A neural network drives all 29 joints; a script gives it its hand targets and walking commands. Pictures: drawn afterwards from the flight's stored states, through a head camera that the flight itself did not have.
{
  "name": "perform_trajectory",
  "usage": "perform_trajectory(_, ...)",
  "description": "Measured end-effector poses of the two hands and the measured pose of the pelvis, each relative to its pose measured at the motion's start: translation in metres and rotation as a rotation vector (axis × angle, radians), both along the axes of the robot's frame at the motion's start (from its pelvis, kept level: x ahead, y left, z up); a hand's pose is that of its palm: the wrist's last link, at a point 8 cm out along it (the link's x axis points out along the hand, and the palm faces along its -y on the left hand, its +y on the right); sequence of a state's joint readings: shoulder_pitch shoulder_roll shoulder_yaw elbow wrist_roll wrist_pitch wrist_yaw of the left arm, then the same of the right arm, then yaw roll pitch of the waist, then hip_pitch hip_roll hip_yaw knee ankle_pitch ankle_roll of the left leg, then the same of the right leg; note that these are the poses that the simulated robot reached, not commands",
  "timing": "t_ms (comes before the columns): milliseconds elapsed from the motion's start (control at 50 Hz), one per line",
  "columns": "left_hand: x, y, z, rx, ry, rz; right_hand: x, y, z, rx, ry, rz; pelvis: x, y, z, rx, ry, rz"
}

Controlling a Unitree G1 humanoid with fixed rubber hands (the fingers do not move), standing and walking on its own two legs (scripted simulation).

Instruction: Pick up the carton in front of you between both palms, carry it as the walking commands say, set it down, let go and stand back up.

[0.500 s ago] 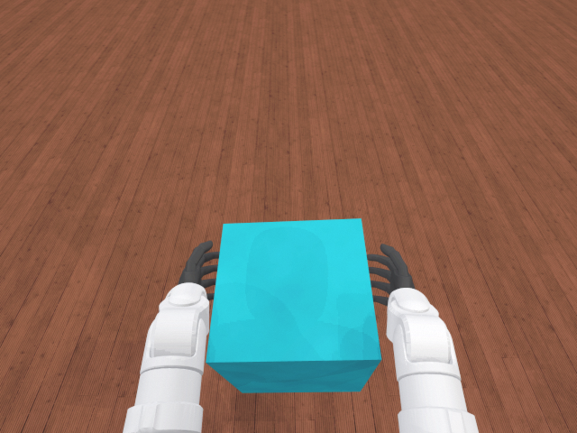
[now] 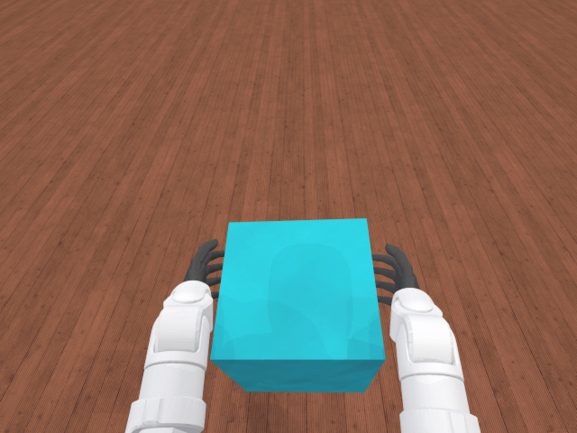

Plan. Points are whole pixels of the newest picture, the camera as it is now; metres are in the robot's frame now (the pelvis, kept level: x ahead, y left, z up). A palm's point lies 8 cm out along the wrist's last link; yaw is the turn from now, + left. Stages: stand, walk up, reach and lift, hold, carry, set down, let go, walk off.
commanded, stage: carry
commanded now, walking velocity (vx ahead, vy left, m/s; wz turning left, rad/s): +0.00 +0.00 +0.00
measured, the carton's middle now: (301, 312) +0.31 +0.00 -0.05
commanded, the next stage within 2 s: hold in 1.54 s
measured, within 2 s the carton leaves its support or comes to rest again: neither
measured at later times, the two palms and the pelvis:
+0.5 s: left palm (188, 301) +0.28 +0.16 +0.03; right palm (397, 307) +0.28 -0.14 +0.03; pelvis -0.01 +0.01 +0.00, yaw +0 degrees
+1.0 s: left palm (175, 326) +0.24 +0.17 +0.04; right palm (400, 332) +0.24 -0.13 +0.04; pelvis -0.05 +0.02 +0.00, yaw +0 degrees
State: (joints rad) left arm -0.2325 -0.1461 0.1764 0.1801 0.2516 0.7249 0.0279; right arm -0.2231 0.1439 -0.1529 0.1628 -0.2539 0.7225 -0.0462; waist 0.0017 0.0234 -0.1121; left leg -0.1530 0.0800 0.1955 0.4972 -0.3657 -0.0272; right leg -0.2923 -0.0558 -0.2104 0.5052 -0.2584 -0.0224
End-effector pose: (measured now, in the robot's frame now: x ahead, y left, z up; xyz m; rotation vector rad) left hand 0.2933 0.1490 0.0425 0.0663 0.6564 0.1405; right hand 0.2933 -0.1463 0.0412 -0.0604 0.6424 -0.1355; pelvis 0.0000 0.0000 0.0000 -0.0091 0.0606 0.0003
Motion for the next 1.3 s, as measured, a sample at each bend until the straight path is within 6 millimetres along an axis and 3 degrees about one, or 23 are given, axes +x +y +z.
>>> perform_trajectory(140,0.006,0.002,-0.004,-0.011,0.006,0.002,0.009,0.002,-0.001,-0.004,0.006,-0.003,0.01,0.002,0.002,0.001,0.006,0.003)
perform_trajectory(320,0.006,0.007,-0.003,-0.007,-0.002,-0.001,0.006,0.007,-0.001,0.0,-0.002,-0.005,0.008,0.007,0.0,-0.003,0.004,0.003)
perform_trajectory(500,-0.014,0.011,-0.009,-0.008,0.008,0.002,-0.013,0.011,-0.007,0.0,0.01,0.002,-0.007,0.011,-0.004,-0.001,-0.016,0.004)
perform_trajectory(880,-0.048,0.015,0.0,-0.011,0.003,0.001,-0.047,0.015,0.001,0.001,0.006,0.003,-0.044,0.015,-0.001,0.007,-0.039,0.004)
perform_trajectory(1300,-0.066,0.021,0.0,-0.011,0.003,0.001,-0.064,0.02,0.0,0.002,0.007,0.004,-0.061,0.02,-0.001,0.009,-0.039,0.005)
